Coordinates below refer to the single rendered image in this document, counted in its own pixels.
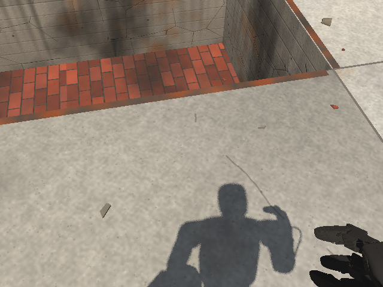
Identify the robot right hand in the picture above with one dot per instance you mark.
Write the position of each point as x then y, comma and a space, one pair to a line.
367, 270

